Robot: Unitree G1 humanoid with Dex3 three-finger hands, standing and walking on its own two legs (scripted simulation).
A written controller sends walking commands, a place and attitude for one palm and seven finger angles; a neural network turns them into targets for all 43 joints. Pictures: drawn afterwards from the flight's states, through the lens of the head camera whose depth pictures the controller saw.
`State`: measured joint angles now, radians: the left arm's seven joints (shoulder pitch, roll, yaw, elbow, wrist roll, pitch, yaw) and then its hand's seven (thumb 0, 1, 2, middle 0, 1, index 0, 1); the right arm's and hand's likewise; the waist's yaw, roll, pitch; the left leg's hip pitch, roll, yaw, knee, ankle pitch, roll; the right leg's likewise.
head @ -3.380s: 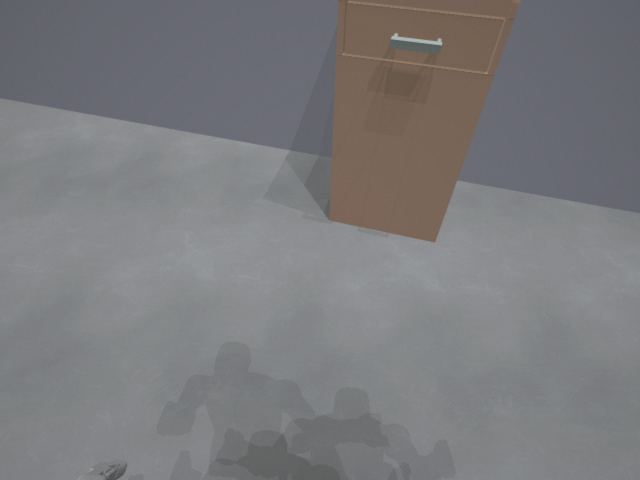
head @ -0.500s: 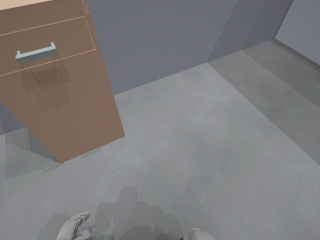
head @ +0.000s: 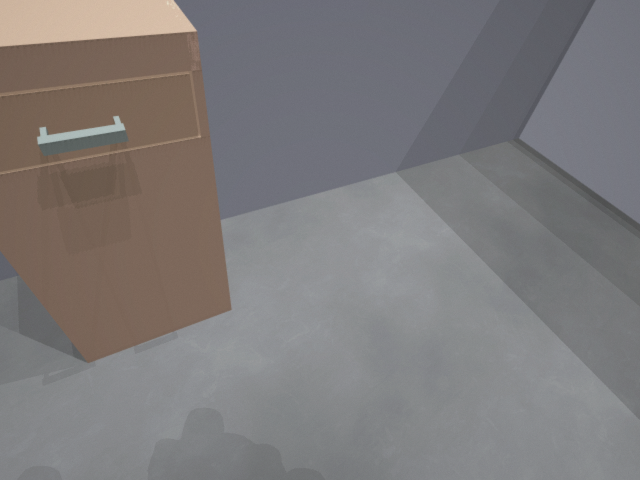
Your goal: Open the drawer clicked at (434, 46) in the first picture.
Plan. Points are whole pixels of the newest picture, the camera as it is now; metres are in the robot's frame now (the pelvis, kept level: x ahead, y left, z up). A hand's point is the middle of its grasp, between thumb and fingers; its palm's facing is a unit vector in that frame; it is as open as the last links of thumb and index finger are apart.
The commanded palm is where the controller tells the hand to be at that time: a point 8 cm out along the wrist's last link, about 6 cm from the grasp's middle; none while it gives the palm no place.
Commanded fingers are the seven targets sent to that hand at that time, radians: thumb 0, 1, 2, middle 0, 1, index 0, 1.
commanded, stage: turn to face it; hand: left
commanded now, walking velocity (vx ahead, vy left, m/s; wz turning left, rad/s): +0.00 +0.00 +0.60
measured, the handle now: (83, 132) +0.65 +0.48 +0.04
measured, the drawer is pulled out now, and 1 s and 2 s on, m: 0.00 0.00 0.00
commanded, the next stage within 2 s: take the last steps up to it in 0.70 s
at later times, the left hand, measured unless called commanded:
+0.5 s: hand out of the picture +0.01 +0.18 -0.14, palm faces +0.29 -0.91 -0.29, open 7.4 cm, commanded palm none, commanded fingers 0.00 0.90 0.90 -0.20 -0.30 -0.20 -0.30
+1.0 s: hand out of the picture -0.16 +0.18 -0.18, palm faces +0.46 -0.86 -0.21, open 7.4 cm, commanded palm none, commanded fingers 0.00 0.90 0.90 -0.20 -0.30 -0.20 -0.30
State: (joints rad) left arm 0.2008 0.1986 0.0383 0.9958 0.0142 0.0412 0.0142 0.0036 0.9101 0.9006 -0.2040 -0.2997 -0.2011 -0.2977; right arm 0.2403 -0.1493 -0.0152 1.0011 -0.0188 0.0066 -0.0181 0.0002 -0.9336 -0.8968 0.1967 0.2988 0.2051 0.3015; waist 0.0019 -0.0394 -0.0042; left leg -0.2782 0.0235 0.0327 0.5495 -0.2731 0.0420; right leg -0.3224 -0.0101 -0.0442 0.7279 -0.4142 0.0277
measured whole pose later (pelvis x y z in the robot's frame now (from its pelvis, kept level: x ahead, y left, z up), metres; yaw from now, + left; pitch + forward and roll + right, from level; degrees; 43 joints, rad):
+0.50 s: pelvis -0.03 -0.04 +0.00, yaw +16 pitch +0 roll +0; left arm 0.17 0.20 0.04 0.90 0.01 0.03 0.03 0.00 0.91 0.90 -0.20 -0.30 -0.20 -0.30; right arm 0.25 -0.26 -0.10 0.96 -0.02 0.08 0.02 0.01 -0.91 -0.90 0.20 0.30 0.20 0.30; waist -0.03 0.06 0.03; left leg -0.52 -0.07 -0.06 0.97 -0.39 -0.02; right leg -0.22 -0.03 -0.05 0.52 -0.29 0.00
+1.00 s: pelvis -0.06 +0.00 +0.01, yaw +25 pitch -1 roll -1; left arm 0.31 0.26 0.05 1.06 0.03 0.04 -0.01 0.01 0.91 0.90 -0.20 -0.30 -0.20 -0.30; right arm 0.17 -0.16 -0.02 0.97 -0.02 -0.01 0.00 0.00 -0.91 -0.90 0.20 0.30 0.21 0.30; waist 0.03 -0.04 0.03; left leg -0.16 0.02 0.06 0.43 -0.26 0.04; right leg -0.41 -0.08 -0.07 0.99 -0.40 0.05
